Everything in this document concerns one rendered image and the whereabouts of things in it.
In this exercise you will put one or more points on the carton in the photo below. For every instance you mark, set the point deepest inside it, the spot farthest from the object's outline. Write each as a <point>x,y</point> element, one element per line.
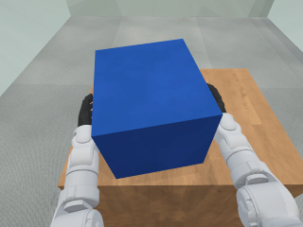
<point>152,109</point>

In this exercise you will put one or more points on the robot left upper arm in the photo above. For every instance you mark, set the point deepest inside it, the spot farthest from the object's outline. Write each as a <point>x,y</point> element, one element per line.
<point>84,218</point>

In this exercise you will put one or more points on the pedestal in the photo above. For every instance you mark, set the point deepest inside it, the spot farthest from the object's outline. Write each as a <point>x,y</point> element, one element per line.
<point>201,195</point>

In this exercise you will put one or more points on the right robot forearm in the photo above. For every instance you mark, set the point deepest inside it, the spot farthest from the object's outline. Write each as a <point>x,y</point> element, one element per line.
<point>245,166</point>

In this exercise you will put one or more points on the robot right hand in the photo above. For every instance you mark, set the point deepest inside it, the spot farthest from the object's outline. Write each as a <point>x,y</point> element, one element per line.
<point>217,97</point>

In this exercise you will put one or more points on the left robot forearm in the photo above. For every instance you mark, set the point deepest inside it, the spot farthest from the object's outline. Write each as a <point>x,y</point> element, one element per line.
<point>80,190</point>

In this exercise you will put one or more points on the robot left hand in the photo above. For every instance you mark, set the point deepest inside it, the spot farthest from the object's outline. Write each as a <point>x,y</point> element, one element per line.
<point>85,114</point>

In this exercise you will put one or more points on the robot right upper arm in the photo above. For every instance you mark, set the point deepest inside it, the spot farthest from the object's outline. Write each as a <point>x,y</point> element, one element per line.
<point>267,205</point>

